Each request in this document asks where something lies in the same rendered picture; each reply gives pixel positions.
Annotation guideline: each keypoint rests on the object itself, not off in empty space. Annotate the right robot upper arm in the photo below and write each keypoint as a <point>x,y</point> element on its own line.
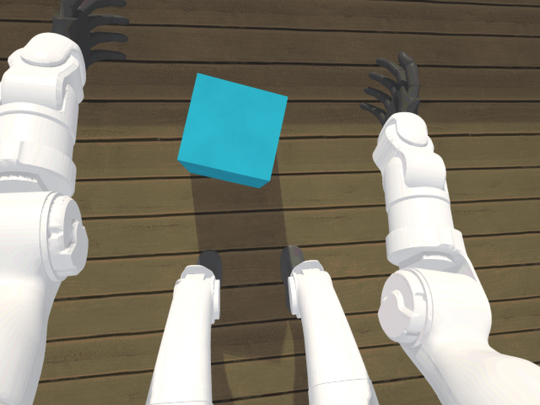
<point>442,322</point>

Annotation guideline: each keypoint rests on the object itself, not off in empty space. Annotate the carton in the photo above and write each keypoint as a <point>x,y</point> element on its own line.
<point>232,131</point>

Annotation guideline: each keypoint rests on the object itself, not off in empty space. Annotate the robot left hand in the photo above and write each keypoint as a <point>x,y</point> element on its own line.
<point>75,20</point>

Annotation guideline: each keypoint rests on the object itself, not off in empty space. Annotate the robot left foot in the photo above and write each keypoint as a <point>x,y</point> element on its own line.
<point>212,261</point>

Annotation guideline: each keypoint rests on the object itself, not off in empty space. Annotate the left robot upper arm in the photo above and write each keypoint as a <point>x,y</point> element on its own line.
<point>42,241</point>

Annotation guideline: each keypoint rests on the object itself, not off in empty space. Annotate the robot right forearm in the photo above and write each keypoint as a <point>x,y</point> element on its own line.
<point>421,230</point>

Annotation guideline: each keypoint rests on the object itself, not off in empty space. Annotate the robot left forearm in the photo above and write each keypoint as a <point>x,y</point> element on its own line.
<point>39,97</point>

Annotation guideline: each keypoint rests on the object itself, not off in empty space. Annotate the robot right hand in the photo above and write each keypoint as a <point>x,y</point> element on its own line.
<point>405,91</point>

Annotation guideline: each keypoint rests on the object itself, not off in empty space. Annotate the right robot thigh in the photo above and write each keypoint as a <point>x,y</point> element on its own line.
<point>335,369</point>

